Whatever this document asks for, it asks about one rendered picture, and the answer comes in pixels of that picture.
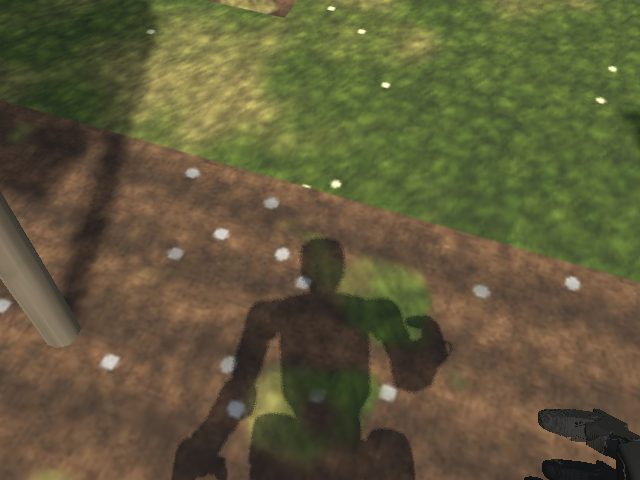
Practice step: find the robot right hand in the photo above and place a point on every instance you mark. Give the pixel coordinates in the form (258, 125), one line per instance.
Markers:
(602, 432)

